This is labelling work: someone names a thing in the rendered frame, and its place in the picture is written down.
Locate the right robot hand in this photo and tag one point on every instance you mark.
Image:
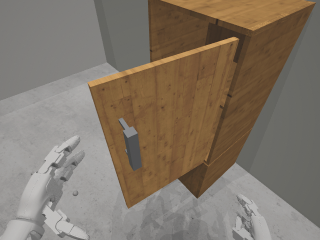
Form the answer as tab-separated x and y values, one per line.
256	227

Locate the left robot hand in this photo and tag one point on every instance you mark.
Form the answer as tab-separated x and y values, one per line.
46	183

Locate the handle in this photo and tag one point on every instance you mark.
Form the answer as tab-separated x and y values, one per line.
132	145

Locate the cupboard door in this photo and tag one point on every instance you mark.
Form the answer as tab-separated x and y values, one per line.
173	104

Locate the left robot forearm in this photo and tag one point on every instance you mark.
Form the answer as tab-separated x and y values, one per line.
23	229

